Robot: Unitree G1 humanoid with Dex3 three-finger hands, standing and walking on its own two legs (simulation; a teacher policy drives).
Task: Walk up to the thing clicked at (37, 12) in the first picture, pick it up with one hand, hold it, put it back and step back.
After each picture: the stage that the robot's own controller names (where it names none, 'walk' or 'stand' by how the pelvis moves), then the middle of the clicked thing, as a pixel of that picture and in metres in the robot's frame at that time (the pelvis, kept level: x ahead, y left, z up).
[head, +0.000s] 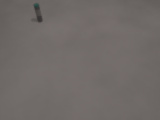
stand; (38, 13) +1.89 +0.60 -0.65
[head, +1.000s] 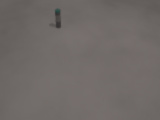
walk; (58, 18) +1.79 +0.28 -0.63
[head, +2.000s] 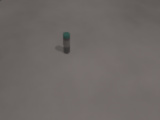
walk; (66, 43) +1.21 +0.14 -0.64
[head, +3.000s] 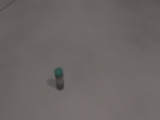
walk; (59, 79) +0.77 +0.18 -0.64
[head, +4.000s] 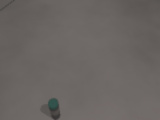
stand; (54, 109) +0.47 +0.18 -0.64
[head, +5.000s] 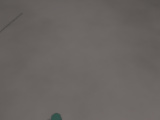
stand; out of the picture +0.43 +0.21 -0.66
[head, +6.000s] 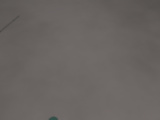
stand; out of the picture +0.42 +0.21 -0.66
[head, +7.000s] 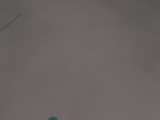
stand; out of the picture +0.41 +0.22 -0.66
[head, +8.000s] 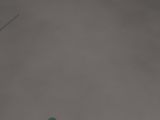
stand; out of the picture +0.40 +0.22 -0.66
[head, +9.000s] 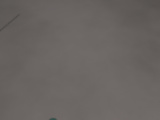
go down; out of the picture +0.40 +0.22 -0.66
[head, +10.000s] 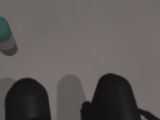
go down; (4, 39) +0.49 +0.26 -0.25
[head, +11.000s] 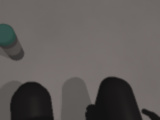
approach; (11, 45) +0.48 +0.27 -0.26
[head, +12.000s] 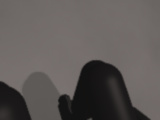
close in; out of the picture +0.46 +0.31 -0.16
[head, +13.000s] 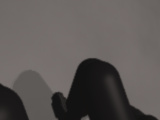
close; out of the picture +0.45 +0.32 -0.16
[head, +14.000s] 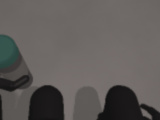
lift; (13, 68) +0.35 +0.23 -0.03
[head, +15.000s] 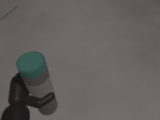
hold; (41, 88) +0.31 +0.15 +0.06
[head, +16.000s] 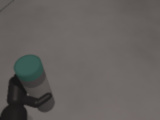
hold; (38, 88) +0.32 +0.16 +0.03
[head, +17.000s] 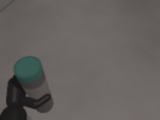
hold; (37, 89) +0.31 +0.16 +0.03
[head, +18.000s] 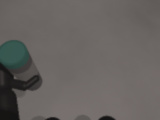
crouch; (25, 70) +0.38 +0.19 -0.02
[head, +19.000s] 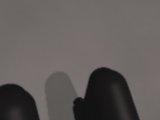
lower; out of the picture +0.49 +0.29 -0.09
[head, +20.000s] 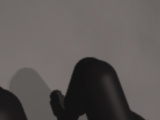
lower; out of the picture +0.45 +0.32 -0.17
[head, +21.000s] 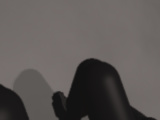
lower; out of the picture +0.44 +0.32 -0.16
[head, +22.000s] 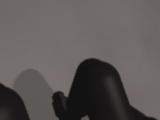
lower; out of the picture +0.44 +0.32 -0.16
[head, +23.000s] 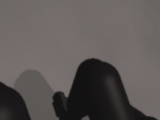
lower; out of the picture +0.44 +0.32 -0.16
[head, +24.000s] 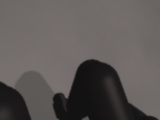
open; out of the picture +0.45 +0.31 -0.16
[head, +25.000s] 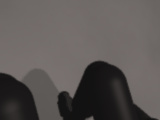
stand; out of the picture +0.43 +0.31 -0.17
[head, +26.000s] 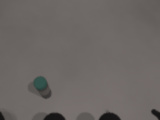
walk; (43, 88) +0.44 +0.22 -0.48
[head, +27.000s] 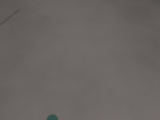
stand; out of the picture +0.41 +0.20 -0.60
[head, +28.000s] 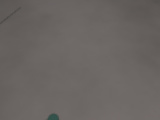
stand; out of the picture +0.41 +0.20 -0.60
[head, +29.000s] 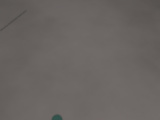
stand; out of the picture +0.41 +0.19 -0.64
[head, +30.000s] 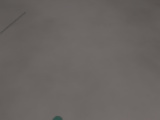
stand; out of the picture +0.41 +0.20 -0.66
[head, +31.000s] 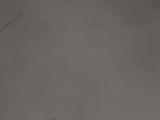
stand; out of the picture +0.39 +0.22 -0.66
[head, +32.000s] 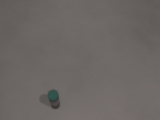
walk; (54, 100) +0.45 +0.16 -0.64
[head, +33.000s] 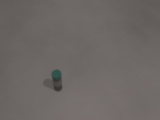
walk; (57, 81) +0.63 +0.18 -0.64
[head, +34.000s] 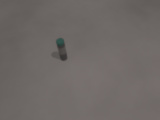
stand; (62, 50) +0.98 +0.27 -0.62
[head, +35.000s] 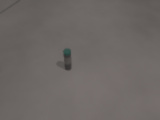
stand; (67, 60) +1.00 +0.16 -0.64
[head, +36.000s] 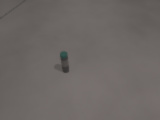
stand; (64, 62) +1.02 +0.19 -0.66
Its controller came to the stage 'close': yes
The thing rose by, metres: 0.68
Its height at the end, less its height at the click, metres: +0.00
